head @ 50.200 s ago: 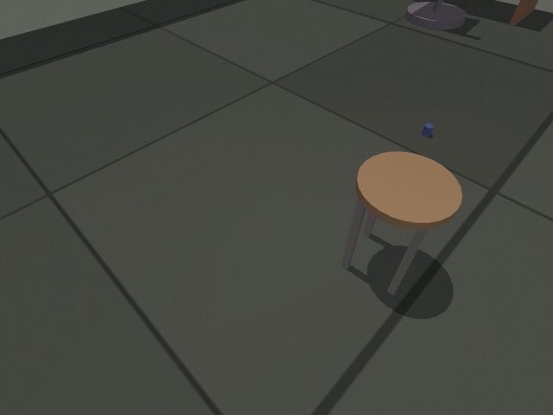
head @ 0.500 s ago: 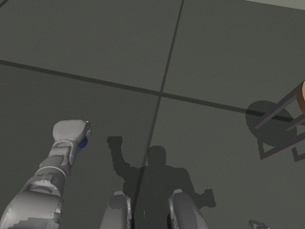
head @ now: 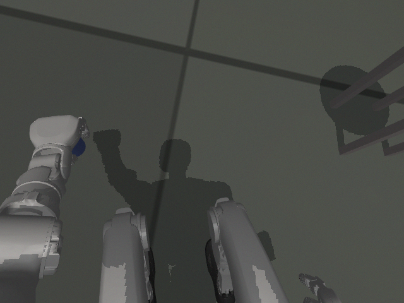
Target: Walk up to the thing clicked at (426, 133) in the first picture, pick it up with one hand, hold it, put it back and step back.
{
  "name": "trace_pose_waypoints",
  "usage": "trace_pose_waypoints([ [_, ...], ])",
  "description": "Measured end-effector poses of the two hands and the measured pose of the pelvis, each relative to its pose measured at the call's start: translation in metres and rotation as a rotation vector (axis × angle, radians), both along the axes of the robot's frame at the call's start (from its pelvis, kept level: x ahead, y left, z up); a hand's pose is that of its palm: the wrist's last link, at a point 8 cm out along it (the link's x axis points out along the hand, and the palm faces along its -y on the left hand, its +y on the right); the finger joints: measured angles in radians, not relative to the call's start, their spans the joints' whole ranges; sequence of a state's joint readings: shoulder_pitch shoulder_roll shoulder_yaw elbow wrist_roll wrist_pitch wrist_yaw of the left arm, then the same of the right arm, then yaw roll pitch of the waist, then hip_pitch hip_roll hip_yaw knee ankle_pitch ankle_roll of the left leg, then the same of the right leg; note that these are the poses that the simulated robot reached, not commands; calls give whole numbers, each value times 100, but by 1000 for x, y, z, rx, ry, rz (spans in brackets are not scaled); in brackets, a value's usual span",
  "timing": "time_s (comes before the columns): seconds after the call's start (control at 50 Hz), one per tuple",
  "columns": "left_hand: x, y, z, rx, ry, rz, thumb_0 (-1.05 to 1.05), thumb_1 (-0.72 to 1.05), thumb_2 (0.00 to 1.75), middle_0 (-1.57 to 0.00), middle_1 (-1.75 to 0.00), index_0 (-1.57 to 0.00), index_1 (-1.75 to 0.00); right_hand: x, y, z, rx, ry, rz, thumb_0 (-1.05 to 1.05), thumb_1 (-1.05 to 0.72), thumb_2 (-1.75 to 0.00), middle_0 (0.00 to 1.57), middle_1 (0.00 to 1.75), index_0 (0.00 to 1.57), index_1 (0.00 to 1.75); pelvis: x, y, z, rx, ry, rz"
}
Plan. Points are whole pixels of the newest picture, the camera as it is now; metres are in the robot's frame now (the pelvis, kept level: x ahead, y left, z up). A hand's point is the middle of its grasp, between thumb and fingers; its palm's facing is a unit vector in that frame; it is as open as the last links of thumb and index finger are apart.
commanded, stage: crouch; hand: left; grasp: from above
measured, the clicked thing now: (69, 143) +0.47 +0.25 -0.17
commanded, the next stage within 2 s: lower in 0.84 s
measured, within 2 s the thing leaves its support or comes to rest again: neither
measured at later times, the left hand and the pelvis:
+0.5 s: hand (81, 151) +0.47 +0.25 -0.24, palm faces -0.44 -0.03 -0.90, open 7.2 cm; pelvis -0.01 +0.00 -0.08, yaw -3 degrees
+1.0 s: hand (85, 151) +0.49 +0.25 -0.29, palm faces -0.45 -0.03 -0.89, open 7.1 cm; pelvis -0.01 +0.00 -0.12, yaw -5 degrees
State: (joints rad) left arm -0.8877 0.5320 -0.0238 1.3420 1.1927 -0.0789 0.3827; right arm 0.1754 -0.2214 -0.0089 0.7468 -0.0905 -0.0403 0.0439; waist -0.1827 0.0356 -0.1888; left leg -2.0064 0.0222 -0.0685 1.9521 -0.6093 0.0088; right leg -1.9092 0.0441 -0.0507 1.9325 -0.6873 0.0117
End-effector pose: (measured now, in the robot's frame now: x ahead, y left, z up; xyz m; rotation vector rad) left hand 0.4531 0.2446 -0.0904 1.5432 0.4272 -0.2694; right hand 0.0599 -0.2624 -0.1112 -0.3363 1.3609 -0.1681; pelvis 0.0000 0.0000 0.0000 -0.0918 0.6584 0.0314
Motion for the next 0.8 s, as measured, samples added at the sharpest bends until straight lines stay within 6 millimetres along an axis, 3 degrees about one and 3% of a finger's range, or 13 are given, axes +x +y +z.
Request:
trace_pose_waypoints([
  [0.16,11,2,-40,-6,10,12,0,34,39,-81,-57,-88,-49,3,-5,-24,-7,13,29,0,-92,-91,20,30,20,30,0,-1,-28,-11,8,-10],
  [0.34,21,0,-72,-12,14,6,0,35,37,-82,-56,-88,-48,-17,-9,-47,0,67,18,0,-92,-91,20,30,20,30,-3,-2,-57,-17,-2,-26],
  [0.58,29,2,-104,-5,17,9,0,36,35,-82,-56,-88,-48,-50,-5,-74,18,138,0,0,-92,-91,20,30,20,30,-8,-3,-88,-25,-27,-45],
  [0.8,35,1,-124,-6,16,9,0,36,34,-83,-55,-89,-47,-55,-5,-90,17,147,14,0,-92,-91,20,30,20,30,-9,-4,-108,-34,-46,-56],
])
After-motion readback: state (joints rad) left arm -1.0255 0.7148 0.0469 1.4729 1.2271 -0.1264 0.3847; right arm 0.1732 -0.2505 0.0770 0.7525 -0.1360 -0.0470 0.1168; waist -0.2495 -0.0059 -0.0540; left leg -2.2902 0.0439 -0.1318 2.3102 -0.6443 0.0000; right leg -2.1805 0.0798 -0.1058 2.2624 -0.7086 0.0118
